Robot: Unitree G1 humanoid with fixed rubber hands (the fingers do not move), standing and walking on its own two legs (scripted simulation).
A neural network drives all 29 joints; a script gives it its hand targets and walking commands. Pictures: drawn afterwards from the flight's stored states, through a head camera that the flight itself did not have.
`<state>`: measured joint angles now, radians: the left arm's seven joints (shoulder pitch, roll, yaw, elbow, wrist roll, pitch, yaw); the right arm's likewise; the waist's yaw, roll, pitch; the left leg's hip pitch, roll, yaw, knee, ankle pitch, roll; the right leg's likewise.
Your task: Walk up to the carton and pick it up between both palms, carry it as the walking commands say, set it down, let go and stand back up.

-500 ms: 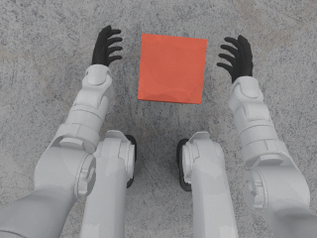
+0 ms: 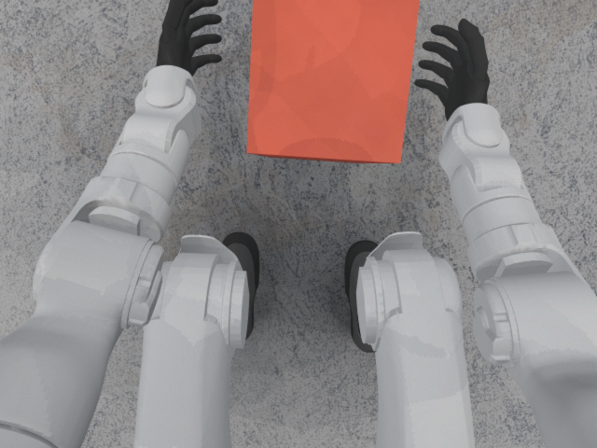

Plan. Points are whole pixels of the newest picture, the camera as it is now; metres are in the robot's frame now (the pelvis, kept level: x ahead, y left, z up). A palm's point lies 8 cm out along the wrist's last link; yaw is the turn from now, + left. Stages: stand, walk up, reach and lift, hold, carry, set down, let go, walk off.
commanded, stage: reach and lift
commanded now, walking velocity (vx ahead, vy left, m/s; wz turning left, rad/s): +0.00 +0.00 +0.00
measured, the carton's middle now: (322, 100) +0.48 -0.03 -0.25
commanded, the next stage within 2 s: none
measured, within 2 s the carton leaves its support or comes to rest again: leaves its support in 1.12 s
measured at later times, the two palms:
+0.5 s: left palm (203, 64) +0.51 +0.11 -0.17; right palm (443, 91) +0.48 -0.15 -0.17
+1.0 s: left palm (216, 61) +0.51 +0.10 -0.17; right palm (439, 84) +0.49 -0.15 -0.17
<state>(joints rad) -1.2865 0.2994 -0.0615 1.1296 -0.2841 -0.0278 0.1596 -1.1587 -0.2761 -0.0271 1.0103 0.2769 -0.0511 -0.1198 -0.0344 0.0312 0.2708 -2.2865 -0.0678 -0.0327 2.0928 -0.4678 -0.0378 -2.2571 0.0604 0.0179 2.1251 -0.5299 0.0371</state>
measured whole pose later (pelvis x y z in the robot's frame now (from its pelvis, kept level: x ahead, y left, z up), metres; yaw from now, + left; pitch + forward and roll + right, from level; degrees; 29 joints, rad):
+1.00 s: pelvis -0.01 +0.00 -0.01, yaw +0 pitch +34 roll -1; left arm -1.42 0.19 0.13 1.30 -0.09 -0.03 0.20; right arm -1.36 -0.15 -0.13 1.21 0.15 -0.01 -0.19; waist -0.06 0.03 0.28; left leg -2.29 -0.08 -0.04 2.13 -0.43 -0.04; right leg -2.26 0.07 0.01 2.16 -0.50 0.04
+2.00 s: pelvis +0.01 +0.00 +0.04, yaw -1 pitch +40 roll -2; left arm -1.09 0.00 0.32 0.82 0.13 0.19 0.18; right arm -1.02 0.06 -0.43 0.67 -0.12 0.22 -0.13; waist -0.03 0.03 0.03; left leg -2.18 -0.10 -0.07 2.00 -0.52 -0.05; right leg -2.15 0.10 0.03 2.01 -0.56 0.05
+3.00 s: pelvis +0.01 +0.01 +0.14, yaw -1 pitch +34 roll -1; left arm -0.92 -0.08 0.38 0.76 0.22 0.28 0.14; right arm -0.87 0.15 -0.47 0.63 -0.21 0.29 -0.11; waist -0.04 0.02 -0.10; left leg -1.82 -0.11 -0.09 1.69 -0.47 -0.04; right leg -1.79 0.10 0.06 1.70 -0.51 0.05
